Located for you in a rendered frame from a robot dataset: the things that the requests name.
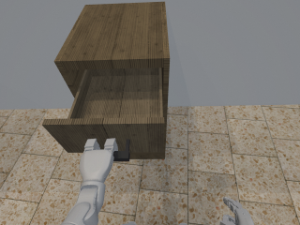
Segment left robot forearm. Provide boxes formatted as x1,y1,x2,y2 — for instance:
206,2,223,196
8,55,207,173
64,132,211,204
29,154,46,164
61,180,106,225

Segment drawer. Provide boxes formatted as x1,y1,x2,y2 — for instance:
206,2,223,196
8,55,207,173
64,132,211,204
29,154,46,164
42,67,165,153

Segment handle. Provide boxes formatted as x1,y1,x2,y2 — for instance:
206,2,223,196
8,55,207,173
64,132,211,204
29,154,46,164
113,139,130,162

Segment robot left hand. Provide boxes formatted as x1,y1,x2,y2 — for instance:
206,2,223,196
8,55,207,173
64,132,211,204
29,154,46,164
79,138,118,183

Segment robot right hand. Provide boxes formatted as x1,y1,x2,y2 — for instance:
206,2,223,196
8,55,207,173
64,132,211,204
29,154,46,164
219,197,255,225

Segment cabinet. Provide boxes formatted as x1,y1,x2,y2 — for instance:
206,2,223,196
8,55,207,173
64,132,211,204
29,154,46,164
54,1,170,159

